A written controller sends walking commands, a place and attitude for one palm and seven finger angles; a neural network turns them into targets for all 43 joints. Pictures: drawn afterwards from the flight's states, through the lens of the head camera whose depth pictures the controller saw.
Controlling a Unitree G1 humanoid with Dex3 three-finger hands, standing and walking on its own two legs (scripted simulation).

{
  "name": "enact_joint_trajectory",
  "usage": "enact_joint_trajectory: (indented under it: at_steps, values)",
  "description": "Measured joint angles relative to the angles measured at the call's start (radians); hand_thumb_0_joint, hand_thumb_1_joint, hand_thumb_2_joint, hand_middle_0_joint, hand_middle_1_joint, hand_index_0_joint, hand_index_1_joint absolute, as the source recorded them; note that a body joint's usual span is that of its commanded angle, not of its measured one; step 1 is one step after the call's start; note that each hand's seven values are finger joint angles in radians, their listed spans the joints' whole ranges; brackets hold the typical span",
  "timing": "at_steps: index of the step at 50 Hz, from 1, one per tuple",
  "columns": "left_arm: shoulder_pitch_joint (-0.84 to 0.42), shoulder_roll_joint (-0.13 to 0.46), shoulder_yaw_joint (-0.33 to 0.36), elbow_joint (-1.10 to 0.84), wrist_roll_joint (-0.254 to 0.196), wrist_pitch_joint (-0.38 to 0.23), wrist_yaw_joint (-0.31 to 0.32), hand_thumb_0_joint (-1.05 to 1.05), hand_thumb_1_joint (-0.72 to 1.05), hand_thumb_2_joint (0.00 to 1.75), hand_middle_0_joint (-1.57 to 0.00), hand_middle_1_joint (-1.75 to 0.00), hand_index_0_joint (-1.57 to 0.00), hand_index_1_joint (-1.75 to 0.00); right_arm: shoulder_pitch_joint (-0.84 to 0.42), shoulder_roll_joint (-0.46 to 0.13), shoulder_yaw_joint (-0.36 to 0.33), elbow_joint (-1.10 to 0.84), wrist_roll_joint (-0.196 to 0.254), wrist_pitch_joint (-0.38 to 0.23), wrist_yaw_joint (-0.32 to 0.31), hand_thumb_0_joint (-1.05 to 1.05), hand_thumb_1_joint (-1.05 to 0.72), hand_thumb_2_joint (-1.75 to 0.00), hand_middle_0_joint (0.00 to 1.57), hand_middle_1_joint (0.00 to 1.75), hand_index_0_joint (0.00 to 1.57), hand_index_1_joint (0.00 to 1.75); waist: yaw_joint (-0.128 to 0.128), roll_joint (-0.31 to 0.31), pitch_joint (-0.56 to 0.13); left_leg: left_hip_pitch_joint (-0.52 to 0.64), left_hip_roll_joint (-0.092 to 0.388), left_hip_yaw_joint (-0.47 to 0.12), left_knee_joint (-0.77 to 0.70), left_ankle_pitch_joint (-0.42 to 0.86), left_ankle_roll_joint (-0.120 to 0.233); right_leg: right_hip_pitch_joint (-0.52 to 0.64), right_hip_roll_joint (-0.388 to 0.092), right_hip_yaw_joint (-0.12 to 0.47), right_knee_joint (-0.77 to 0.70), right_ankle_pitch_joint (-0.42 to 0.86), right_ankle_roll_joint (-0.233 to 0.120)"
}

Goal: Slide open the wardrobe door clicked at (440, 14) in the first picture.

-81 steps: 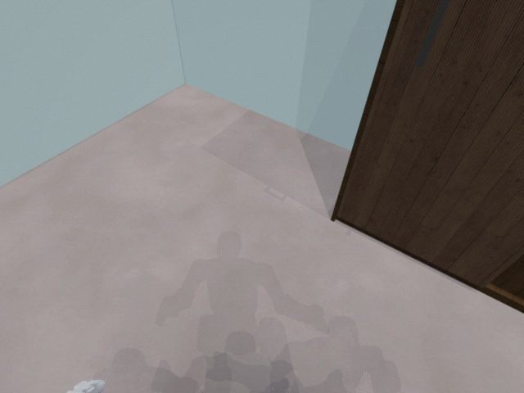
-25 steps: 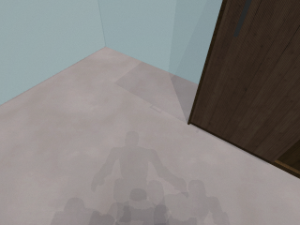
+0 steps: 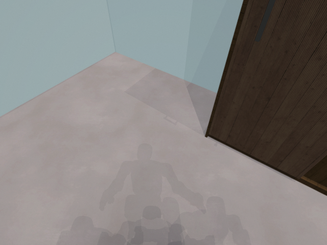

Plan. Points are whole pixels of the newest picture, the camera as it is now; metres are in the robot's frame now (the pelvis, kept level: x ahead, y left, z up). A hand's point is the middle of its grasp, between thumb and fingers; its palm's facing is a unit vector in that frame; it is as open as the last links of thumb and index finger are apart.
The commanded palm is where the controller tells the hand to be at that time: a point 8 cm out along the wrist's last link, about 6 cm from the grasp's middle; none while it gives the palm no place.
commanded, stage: walk to a spot facing it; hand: left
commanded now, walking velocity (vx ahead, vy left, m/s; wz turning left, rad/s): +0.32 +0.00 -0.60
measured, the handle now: (269, 9) +0.97 -0.38 +0.20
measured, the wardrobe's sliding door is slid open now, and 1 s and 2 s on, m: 0.00 0.00 0.00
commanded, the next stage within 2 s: turn to face it in 0.46 s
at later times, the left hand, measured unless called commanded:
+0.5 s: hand out of the picture +0.16 +0.12 -0.17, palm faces -0.18 -0.96 -0.21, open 7.4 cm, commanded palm none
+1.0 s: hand (135, 171) +0.40 +0.13 -0.19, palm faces -0.34 -0.92 -0.19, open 7.4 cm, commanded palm none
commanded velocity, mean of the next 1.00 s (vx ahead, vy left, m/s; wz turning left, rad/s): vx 0.15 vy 0.00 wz -0.38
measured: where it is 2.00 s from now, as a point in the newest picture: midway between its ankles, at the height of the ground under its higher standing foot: (198, 209)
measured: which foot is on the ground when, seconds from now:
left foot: down 0.00-0.32, up 0.34-0.76, down 0.78-1.00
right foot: down 0.00-0.14, up 0.16-0.30, down 0.32-0.78, up 0.80-1.00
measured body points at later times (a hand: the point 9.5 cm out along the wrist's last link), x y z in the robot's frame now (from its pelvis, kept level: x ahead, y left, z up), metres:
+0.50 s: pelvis +0.12 -0.07 -0.01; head +0.14 -0.08 +0.44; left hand +0.17 +0.17 -0.16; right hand +0.09 -0.32 -0.16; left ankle +0.13 +0.08 -0.66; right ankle +0.08 -0.13 -0.75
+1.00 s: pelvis +0.28 -0.03 -0.01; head +0.31 -0.01 +0.44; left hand +0.42 +0.18 -0.17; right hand +0.26 -0.28 -0.14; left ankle +0.36 +0.01 -0.75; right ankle +0.19 -0.15 -0.65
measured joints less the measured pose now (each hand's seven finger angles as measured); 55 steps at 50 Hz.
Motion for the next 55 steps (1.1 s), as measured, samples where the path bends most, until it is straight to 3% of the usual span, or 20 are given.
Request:
enact_joint_trajectory:
  at_steps: [7,12,15,17,20,23,27,31,35,38,39,40,42,45,50,55]
  values:
    - [0.113,-0.049,0.019,-0.036,0.010,0.034,-0.029,0.00,0.90,0.90,-0.20,-0.30,-0.20,-0.30,0.080,0.056,-0.011,-0.042,-0.011,0.009,0.006,0.00,-0.90,-0.90,0.21,0.30,0.20,0.30,0.011,-0.001,-0.036,-0.029,0.027,0.061,0.108,-0.102,0.004,-0.073,0.029,0.054,0.157,-0.155,-0.022]
    - [0.159,-0.091,0.036,-0.044,0.011,0.041,-0.049,0.01,0.91,0.90,-0.20,-0.30,-0.20,-0.30,0.154,0.091,-0.029,-0.055,-0.011,-0.023,0.001,0.00,-0.90,-0.90,0.21,0.30,0.21,0.30,0.000,-0.002,-0.004,0.031,0.053,0.130,0.090,-0.144,-0.017,-0.205,-0.003,-0.030,0.416,-0.255,-0.009]
    - [0.147,-0.118,0.042,-0.067,0.010,0.025,-0.059,0.01,0.91,0.90,-0.20,-0.30,-0.20,-0.30,0.195,0.088,-0.037,-0.043,-0.014,-0.024,-0.003,0.00,-0.90,-0.90,0.21,0.30,0.21,0.30,-0.008,0.026,0.028,0.057,0.089,0.150,0.121,-0.187,-0.046,-0.215,-0.020,-0.086,0.327,-0.211,-0.012]
    - [0.143,-0.119,0.046,-0.093,0.012,-0.011,-0.057,0.01,0.90,0.90,-0.20,-0.30,-0.20,-0.30,0.219,0.087,-0.040,-0.028,-0.008,-0.012,0.000,0.00,-0.90,-0.90,0.21,0.30,0.21,0.30,-0.003,0.034,0.041,-0.005,0.118,0.143,0.314,-0.264,-0.041,-0.203,-0.014,-0.105,0.274,-0.063,-0.033]
    - [0.146,-0.132,0.050,-0.101,0.003,-0.046,-0.030,0.01,0.90,0.90,-0.20,-0.30,-0.20,-0.30,0.210,0.091,-0.043,-0.003,-0.004,0.011,0.004,0.01,-0.90,-0.90,0.21,0.30,0.20,0.30,0.010,0.035,0.051,-0.165,0.102,0.067,0.687,-0.265,-0.020,-0.164,0.016,-0.108,0.290,-0.128,-0.070]
    - [0.177,-0.146,0.045,-0.091,0.005,-0.050,-0.014,0.00,0.91,0.90,-0.20,-0.30,-0.20,-0.30,0.167,0.096,-0.049,-0.020,-0.009,0.008,0.006,0.01,-0.91,-0.90,0.20,0.30,0.20,0.30,0.014,0.022,0.040,-0.301,0.097,0.066,0.806,-0.168,-0.024,-0.090,0.038,-0.080,0.185,-0.113,-0.069]
    - [0.213,-0.171,0.033,-0.058,0.011,-0.054,-0.007,0.00,0.90,0.90,-0.20,-0.30,-0.20,-0.30,0.093,0.109,-0.055,-0.082,-0.012,-0.004,0.010,0.01,-0.91,-0.90,0.20,0.29,0.20,0.30,-0.003,0.013,0.024,-0.435,0.106,0.068,0.759,-0.064,-0.042,-0.010,0.052,-0.039,0.052,-0.073,-0.074]
    - [0.228,-0.191,0.027,-0.036,0.013,-0.059,-0.002,0.00,0.90,0.90,-0.20,-0.30,-0.20,-0.30,0.041,0.127,-0.054,-0.121,-0.008,-0.010,0.016,0.01,-0.91,-0.90,0.20,0.29,0.20,0.30,-0.004,0.018,0.017,-0.494,0.113,0.063,0.648,0.006,-0.049,0.057,0.060,-0.013,-0.017,-0.076,-0.063]
    - [0.228,-0.196,0.030,-0.038,0.017,-0.055,0.009,0.00,0.90,0.90,-0.20,-0.30,-0.20,-0.30,0.001,0.147,-0.045,-0.134,-0.002,-0.009,0.014,0.00,-0.91,-0.90,0.20,0.29,0.20,0.30,0.018,0.016,0.026,-0.462,0.099,0.074,0.473,0.016,-0.042,0.106,0.060,0.009,-0.019,-0.120,-0.045]
    - [0.231,-0.188,0.038,-0.043,0.015,-0.043,0.016,0.00,0.90,0.90,-0.20,-0.30,-0.20,-0.30,-0.013,0.166,-0.033,-0.144,0.001,-0.017,0.006,0.00,-0.91,-0.90,0.20,0.29,0.20,0.30,0.032,0.001,0.032,-0.372,0.064,0.086,0.304,0.049,-0.027,0.122,0.052,0.031,0.037,-0.185,-0.025]
    - [0.237,-0.185,0.042,-0.044,0.010,-0.037,0.017,0.00,0.90,0.90,-0.20,-0.30,-0.20,-0.30,-0.010,0.169,-0.027,-0.150,-0.001,-0.024,0.002,0.00,-0.91,-0.90,0.20,0.30,0.20,0.30,0.033,0.000,0.029,-0.324,0.060,0.095,0.238,0.113,-0.014,0.113,0.054,0.039,0.093,-0.215,-0.019]
    - [0.234,-0.177,0.046,-0.041,0.003,-0.029,0.019,0.00,0.90,0.90,-0.20,-0.30,-0.20,-0.30,-0.009,0.176,-0.025,-0.153,-0.004,-0.033,-0.003,0.00,-0.91,-0.90,0.20,0.30,0.20,0.30,0.029,-0.006,0.028,-0.306,0.059,0.106,0.234,0.074,0.024,0.073,0.053,0.037,0.196,-0.239,-0.013]
    - [0.205,-0.155,0.056,-0.041,-0.005,-0.011,0.022,0.00,0.90,0.90,-0.20,-0.30,-0.20,-0.30,-0.008,0.192,-0.014,-0.158,-0.004,-0.036,-0.008,0.00,-0.91,-0.90,0.20,0.30,0.20,0.30,0.031,-0.033,0.042,-0.294,0.059,0.137,0.278,-0.001,0.066,-0.052,0.048,0.038,0.508,-0.338,-0.004]
    - [0.166,-0.127,0.074,-0.058,0.004,0.010,0.018,0.01,0.91,0.90,-0.20,-0.30,-0.20,-0.30,0.014,0.207,-0.005,-0.158,-0.005,-0.029,-0.014,0.00,-0.90,-0.90,0.21,0.30,0.20,0.30,0.027,-0.049,0.048,-0.234,0.071,0.178,0.240,-0.015,0.068,-0.207,0.025,-0.003,0.783,-0.316,0.014]
    - [0.105,-0.106,0.093,-0.109,0.014,0.037,0.001,0.00,0.91,0.90,-0.19,-0.30,-0.20,-0.30,0.066,0.185,-0.029,-0.143,-0.004,-0.019,-0.029,-0.01,-0.93,-0.90,0.21,0.30,0.21,0.30,0.007,-0.041,0.033,-0.168,0.064,0.218,0.138,0.013,0.082,-0.341,-0.031,-0.035,0.799,-0.175,0.032]
    - [0.080,-0.115,0.097,-0.131,0.017,0.055,-0.002,0.00,0.91,0.90,-0.19,-0.30,-0.20,-0.30,0.113,0.156,-0.043,-0.116,-0.010,-0.003,-0.026,-0.01,-0.92,-0.90,0.21,0.30,0.20,0.30,-0.010,-0.025,0.011,-0.137,0.056,0.254,0.092,0.015,0.088,-0.341,-0.061,-0.041,0.659,-0.139,0.043]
